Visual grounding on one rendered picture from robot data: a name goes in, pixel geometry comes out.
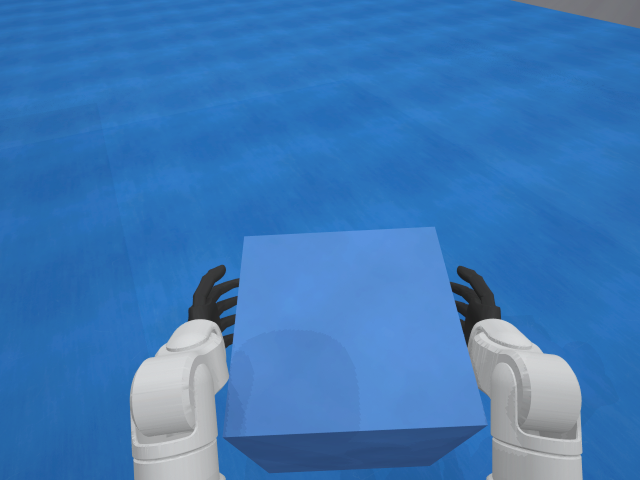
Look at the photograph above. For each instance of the left robot forearm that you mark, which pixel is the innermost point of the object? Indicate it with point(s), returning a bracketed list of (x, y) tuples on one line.
[(172, 406)]

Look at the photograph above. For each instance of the right robot forearm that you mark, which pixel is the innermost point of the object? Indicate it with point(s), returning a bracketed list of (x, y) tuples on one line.
[(535, 405)]

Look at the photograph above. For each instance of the left robot hand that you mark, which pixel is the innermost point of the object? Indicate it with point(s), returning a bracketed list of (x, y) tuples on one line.
[(205, 297)]

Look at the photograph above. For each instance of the carton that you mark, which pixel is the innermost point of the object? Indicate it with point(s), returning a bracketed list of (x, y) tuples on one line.
[(348, 353)]

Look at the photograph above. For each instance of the right robot hand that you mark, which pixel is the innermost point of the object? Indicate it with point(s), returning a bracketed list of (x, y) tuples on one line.
[(480, 298)]

